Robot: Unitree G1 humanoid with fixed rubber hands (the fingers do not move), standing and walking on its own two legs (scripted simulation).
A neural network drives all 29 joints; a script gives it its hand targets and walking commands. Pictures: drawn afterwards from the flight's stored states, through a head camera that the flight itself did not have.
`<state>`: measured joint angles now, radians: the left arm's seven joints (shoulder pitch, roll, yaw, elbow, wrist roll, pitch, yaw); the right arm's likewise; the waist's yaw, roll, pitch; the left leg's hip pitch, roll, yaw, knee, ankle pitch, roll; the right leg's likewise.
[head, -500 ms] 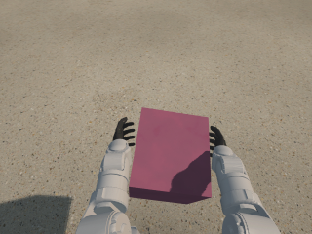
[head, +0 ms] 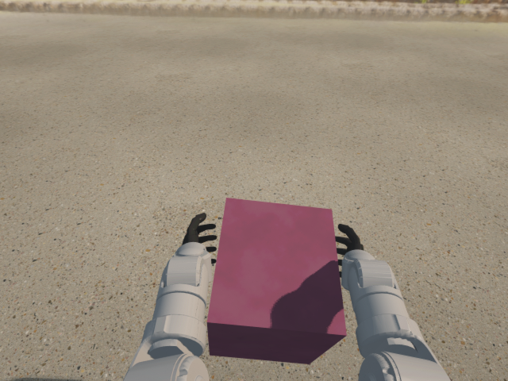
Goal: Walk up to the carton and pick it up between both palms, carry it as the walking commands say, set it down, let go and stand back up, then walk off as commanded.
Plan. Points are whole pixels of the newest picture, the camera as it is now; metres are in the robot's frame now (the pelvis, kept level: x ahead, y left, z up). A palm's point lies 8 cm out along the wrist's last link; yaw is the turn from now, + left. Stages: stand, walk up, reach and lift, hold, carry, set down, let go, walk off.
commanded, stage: reach and lift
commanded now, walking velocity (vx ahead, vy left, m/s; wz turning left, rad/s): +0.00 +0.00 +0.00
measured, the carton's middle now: (269, 284) +0.31 +0.00 -0.03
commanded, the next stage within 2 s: hold in 1.28 s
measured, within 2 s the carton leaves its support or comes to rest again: neither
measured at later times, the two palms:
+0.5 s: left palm (193, 253) +0.30 +0.13 +0.07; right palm (360, 266) +0.29 -0.14 +0.06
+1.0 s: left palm (193, 254) +0.29 +0.13 +0.07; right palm (361, 271) +0.28 -0.14 +0.06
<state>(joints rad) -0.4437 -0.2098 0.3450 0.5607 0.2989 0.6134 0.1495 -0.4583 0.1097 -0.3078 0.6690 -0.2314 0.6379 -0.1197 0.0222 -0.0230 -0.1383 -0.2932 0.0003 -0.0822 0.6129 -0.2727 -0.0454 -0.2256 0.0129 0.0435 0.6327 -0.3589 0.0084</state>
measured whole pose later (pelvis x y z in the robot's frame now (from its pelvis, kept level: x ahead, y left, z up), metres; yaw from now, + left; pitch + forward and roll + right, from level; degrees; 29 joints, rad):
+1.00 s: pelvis +0.00 +0.00 +0.01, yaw +0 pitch -8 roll +0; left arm -0.41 -0.20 0.26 0.50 0.30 0.73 0.15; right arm -0.35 0.16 -0.31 0.48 -0.27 0.74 -0.12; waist 0.02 -0.03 -0.08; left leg -0.14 0.00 -0.08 0.50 -0.23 -0.04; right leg -0.07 0.01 0.04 0.53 -0.31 0.01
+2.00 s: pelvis -0.01 +0.00 +0.01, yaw +0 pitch -9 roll +0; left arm -0.39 -0.19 0.24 0.49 0.30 0.75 0.14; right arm -0.34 0.17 -0.30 0.48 -0.28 0.76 -0.12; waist 0.02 -0.04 -0.08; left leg -0.12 0.00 -0.08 0.49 -0.21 -0.04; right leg -0.05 0.01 0.04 0.51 -0.30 0.01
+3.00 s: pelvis +0.02 -0.03 +0.02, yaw +2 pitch +4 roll +4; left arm -0.38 -0.19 0.14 0.12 0.14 0.92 0.27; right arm -0.31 0.17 -0.18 0.06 -0.09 0.97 -0.27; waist 0.02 -0.02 -0.06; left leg -0.52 0.00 0.01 0.86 -0.34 -0.04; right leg -0.21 -0.01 0.02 0.43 -0.29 -0.06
